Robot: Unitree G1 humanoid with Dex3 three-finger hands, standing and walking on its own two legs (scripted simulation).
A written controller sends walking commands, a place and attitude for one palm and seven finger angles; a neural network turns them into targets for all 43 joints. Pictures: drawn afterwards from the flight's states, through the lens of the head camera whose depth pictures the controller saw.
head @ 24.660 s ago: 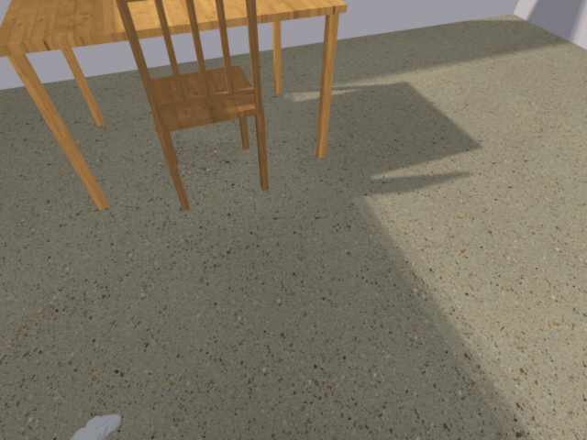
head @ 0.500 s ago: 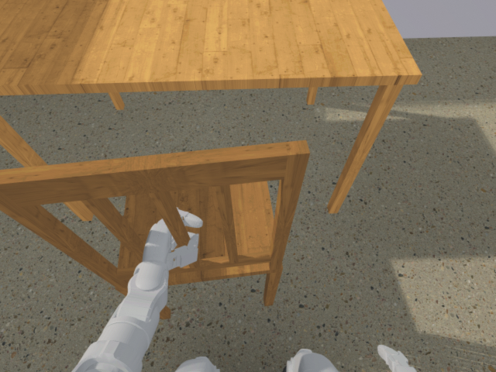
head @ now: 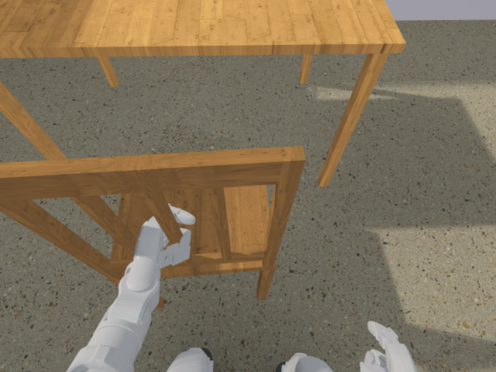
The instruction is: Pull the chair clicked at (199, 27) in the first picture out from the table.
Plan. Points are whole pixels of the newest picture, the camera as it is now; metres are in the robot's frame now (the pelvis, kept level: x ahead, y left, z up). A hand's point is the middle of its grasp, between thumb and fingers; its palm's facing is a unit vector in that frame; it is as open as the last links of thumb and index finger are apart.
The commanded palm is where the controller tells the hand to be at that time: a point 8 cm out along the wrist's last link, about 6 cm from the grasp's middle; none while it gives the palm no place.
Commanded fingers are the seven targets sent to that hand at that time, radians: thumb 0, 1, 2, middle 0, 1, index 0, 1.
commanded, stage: step backward, pulling the chair out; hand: left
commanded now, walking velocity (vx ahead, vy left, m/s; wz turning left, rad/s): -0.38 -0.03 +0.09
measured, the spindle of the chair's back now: (172, 231) +0.34 +0.16 -0.06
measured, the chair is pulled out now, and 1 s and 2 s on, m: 0.37 0.65 0.66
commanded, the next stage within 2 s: stop walking, hand still on the chair in 0.50 s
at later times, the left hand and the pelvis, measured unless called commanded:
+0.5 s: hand (187, 331) +0.18 +0.11 -0.06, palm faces +0.02 -0.99 -0.16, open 5.2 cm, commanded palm +0.16 +0.15 -0.07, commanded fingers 0.00 0.90 0.90 -0.50 -1.45 -0.50 -1.45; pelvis -0.14 -0.02 +0.00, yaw +2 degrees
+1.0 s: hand out of the picture +0.04 +0.09 -0.06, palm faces -0.02 -0.99 -0.15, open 5.3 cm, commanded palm +0.03 +0.14 -0.05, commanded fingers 0.00 0.90 0.90 -0.50 -1.45 -0.50 -1.45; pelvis -0.23 -0.02 +0.01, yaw +2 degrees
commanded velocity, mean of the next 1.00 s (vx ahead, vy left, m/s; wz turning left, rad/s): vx -0.10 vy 0.00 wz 0.04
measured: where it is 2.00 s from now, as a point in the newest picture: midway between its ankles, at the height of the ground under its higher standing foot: outside the picture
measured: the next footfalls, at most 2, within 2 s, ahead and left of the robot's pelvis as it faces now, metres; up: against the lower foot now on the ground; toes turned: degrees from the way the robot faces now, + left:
right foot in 0.04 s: +0.02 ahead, -0.13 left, +0.00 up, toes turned -3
left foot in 0.34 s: -0.10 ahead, +0.14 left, +0.00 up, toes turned +4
